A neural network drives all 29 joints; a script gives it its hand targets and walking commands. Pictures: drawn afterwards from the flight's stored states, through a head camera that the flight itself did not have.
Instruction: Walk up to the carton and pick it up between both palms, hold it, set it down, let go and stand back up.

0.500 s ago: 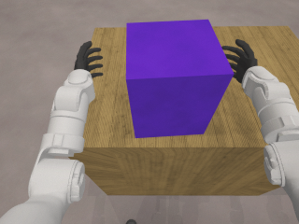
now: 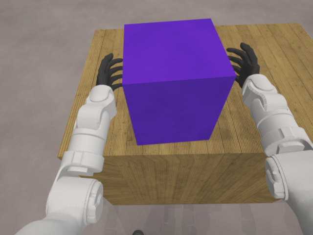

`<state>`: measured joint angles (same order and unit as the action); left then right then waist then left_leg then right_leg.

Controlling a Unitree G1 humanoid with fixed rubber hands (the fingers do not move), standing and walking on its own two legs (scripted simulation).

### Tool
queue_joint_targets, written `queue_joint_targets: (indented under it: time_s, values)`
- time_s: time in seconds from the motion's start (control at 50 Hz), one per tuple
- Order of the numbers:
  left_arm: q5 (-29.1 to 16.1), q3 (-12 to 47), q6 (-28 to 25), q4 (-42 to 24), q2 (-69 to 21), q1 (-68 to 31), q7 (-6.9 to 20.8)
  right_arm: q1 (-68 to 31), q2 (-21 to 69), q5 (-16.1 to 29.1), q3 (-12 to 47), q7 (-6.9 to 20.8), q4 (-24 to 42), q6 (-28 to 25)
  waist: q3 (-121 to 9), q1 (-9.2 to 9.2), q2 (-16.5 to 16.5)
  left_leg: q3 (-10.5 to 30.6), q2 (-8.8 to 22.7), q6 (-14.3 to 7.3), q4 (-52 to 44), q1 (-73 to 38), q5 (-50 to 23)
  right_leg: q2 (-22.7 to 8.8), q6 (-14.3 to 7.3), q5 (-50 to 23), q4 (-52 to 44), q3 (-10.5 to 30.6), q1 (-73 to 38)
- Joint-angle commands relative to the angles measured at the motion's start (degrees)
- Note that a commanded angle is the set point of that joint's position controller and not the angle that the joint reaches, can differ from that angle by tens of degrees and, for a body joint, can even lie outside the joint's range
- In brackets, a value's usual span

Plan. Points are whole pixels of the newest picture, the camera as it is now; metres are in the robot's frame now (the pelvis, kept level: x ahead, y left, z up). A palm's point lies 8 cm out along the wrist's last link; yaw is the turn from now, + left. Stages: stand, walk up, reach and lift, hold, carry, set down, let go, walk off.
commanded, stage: reach and lift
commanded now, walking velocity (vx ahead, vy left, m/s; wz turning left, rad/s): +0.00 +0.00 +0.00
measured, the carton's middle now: (170, 87) +0.46 +0.02 +0.09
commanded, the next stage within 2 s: none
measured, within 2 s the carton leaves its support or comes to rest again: leaves its support in 1.84 s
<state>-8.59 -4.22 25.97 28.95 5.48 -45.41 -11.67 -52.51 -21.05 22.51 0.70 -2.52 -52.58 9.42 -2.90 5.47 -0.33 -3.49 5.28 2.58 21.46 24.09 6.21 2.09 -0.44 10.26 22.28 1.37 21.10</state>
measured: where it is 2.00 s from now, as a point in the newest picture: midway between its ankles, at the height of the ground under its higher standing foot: outside the picture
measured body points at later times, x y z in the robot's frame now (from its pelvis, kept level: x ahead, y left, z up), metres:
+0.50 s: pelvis +0.00 +0.00 +0.00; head +0.06 +0.00 +0.45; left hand +0.43 +0.17 +0.12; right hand +0.48 -0.13 +0.13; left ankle +0.04 +0.15 -0.74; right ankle +0.00 -0.11 -0.74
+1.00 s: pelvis +0.00 +0.00 +0.00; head +0.06 +0.00 +0.45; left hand +0.43 +0.17 +0.11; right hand +0.48 -0.13 +0.13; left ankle +0.04 +0.15 -0.74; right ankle +0.00 -0.11 -0.74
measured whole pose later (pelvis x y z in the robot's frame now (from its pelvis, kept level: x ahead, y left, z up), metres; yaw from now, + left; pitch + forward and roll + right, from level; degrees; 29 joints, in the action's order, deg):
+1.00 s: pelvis +0.00 +0.00 +0.00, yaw +0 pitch +10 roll -1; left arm -3.4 -10.1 13.9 36.5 -0.1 -45.4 -13.8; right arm -56.4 -13.5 15.8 -1.6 -6.8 -56.5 7.4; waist -3.1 5.0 -0.3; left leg -3.5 5.4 2.7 21.5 24.5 6.2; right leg 2.2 -0.5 10.2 22.3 1.4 21.6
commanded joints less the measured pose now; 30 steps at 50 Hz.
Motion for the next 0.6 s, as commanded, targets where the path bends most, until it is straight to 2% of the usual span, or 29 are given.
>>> queue_joint_targets:
  time_s: [0.0, 0.1, 0.24, 0.42, 0.58]
  values:
    - [5.43, -3.42, -5.82, -7.21, 2.37, -29.36, -0.45, -35.72, -4.15, -4.89, 1.09, -0.06, 11.04, -3.46, -40.17, 0.5, 5.33, 0.56, -4.11, -0.93, 2.64, -22.71, -14.81, 2.56, 4.33, -23.69, -1.9, -2.41, -4.5]
    - [6.97, -3.81, -7.26, -6.17, 0.82, -30.79, -1.0, -35.0, -1.98, -7.42, -0.13, -1.01, 8.09, -3.22, -38.79, -0.26, 4.61, 0.39, -3.78, -1.01, 2.15, -22.76, -13.19, 2.6, 4.34, -20.22, -2.43, -2.75, -3.06]
    - [7.83, -3.18, -8.52, -8.14, -2.32, -31.63, -1.69, -34.37, -0.24, -9.55, -2.59, -3.16, 7.15, -4.03, -40.74, -2.09, 2.42, 0.73, -3.27, 0.11, 3.97, -26.08, -17.66, 3.29, 3.94, -20.98, -2.63, -3.79, -1.0]
    - [8.3, -3.31, -10.57, -6.78, -4.97, -32.41, -1.47, -35.33, 2.91, -9.3, -2.63, -3.86, 7.87, -4.64, -40.76, -1.72, 3.01, 0.86, -3.19, -0.14, 4.03, -26.15, -18.98, 3.04, 4.17, -20.77, -2.87, -3.53, -0.32]
    - [8.4, -3.19, -12.55, -4.2, -6.59, -34.1, -1.57, -35.76, 5.26, -10.53, -3.6, -3.87, 6.06, -4.61, -40.21, -1.85, 3.03, 0.9, -2.89, -0.54, 3.69, -25.69, -17.48, 2.71, 4.03, -17.45, -3.31, -3.41, 1.64]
